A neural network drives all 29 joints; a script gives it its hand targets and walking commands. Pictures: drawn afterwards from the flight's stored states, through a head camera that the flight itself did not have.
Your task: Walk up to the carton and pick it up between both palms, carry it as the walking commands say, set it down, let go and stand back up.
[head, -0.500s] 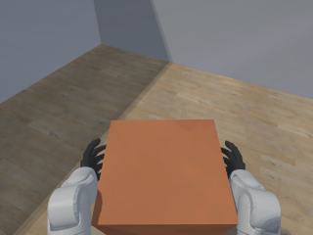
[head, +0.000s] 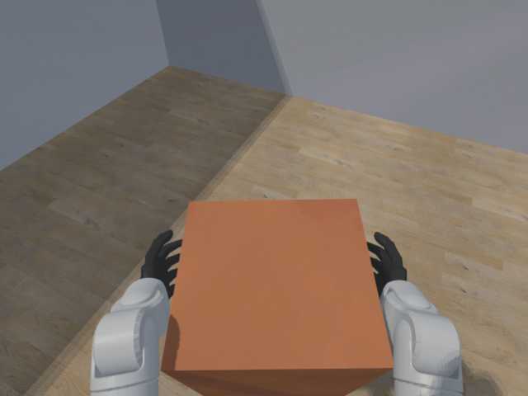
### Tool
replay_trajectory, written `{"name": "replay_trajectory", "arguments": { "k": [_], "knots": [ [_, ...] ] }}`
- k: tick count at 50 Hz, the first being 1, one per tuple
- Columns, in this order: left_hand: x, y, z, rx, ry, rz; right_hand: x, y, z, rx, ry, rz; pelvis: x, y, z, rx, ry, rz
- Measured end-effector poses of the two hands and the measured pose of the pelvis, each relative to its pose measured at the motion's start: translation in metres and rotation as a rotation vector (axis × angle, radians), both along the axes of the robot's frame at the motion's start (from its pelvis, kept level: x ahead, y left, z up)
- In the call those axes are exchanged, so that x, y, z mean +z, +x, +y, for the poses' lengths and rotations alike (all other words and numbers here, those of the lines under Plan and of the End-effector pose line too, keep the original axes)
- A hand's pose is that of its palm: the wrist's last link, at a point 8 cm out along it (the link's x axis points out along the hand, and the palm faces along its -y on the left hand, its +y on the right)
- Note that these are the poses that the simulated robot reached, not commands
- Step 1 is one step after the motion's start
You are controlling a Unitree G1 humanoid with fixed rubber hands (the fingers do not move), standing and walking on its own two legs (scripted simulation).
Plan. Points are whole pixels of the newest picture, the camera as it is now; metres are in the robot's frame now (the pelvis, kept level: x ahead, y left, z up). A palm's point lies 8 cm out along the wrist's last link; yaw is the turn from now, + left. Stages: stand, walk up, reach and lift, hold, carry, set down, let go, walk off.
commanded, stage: carry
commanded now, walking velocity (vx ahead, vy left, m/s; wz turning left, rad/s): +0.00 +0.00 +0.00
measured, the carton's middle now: (274, 308) +0.25 -0.01 +0.00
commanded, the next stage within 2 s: hold in 1.90 s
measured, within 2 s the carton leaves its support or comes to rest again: neither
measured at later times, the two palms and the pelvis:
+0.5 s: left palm (162, 284) +0.26 +0.15 +0.07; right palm (392, 286) +0.26 -0.17 +0.06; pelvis +0.00 -0.01 +0.00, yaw +0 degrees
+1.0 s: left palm (163, 282) +0.26 +0.15 +0.06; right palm (391, 285) +0.26 -0.17 +0.06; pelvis +0.01 -0.01 +0.00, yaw +0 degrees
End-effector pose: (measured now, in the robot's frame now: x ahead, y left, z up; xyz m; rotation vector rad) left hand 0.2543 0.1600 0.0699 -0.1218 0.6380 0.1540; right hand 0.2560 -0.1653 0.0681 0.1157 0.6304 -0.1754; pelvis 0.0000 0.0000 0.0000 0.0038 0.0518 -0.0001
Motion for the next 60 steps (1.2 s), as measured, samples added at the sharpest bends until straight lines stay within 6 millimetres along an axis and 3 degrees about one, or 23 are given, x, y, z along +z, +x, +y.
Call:
{"name": "replay_trajectory", "arguments": {
  "k": [60],
  "knots": [
    [-0.0047, 0.009, -0.0062, -0.013, 0.015, -0.001, -0.0056, 0.0071, -0.0073, 0.003, -0.01, 0.001, 0.002, 0.0081, -0.0052, -0.001, 0.004, -0.008]
  ]
}}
